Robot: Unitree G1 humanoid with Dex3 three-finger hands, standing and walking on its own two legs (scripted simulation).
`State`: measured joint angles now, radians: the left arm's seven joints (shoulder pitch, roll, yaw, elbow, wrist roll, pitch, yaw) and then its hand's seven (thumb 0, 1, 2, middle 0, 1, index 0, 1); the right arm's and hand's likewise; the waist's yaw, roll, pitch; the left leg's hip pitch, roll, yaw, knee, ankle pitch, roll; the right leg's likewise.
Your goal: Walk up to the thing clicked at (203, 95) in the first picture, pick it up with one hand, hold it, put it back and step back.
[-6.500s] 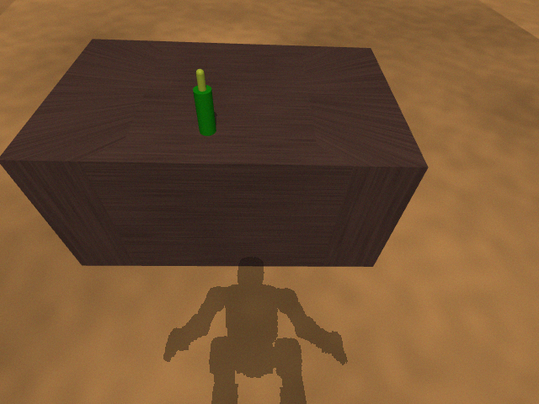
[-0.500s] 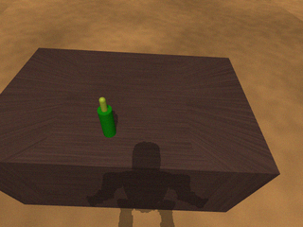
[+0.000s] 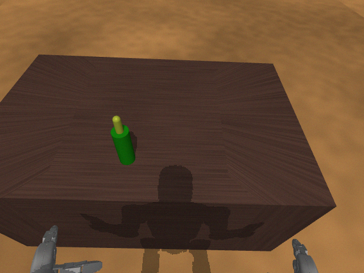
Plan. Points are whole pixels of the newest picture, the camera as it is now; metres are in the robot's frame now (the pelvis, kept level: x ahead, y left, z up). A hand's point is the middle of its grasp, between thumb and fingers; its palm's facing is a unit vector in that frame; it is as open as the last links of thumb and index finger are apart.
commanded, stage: rise first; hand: left
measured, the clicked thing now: (122, 140) +0.49 +0.20 -0.07
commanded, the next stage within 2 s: go down in 0.64 s
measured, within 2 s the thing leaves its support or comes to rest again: neither
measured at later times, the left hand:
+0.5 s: hand (73, 250) +0.18 +0.25 -0.08, palm faces +0.25 -0.91 -0.33, open 17.5 cm
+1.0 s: hand (67, 255) +0.16 +0.25 -0.05, palm faces +0.27 -0.93 -0.27, open 17.5 cm
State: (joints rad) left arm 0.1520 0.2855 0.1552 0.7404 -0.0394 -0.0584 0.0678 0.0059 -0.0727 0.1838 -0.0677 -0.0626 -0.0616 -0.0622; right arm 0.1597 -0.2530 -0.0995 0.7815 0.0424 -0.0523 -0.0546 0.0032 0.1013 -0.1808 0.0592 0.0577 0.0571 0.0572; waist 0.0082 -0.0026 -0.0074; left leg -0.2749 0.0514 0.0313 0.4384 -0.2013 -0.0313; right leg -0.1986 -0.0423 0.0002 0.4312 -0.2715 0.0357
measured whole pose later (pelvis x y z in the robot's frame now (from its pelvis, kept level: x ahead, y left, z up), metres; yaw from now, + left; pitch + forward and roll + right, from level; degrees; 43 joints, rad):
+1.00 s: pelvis -0.01 +0.00 +0.00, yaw +1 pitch -1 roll +0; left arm 0.33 0.24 0.21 0.35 -0.05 -0.08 0.00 -0.01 -0.58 0.05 -0.08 -0.09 -0.07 -0.09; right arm 0.27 -0.22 -0.07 0.53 0.01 -0.07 -0.04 -0.01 0.46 -0.06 0.06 0.05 0.05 0.05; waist 0.01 0.01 0.02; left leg -0.25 0.05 0.01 0.48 -0.22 -0.03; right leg -0.16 -0.04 -0.02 0.45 -0.29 0.03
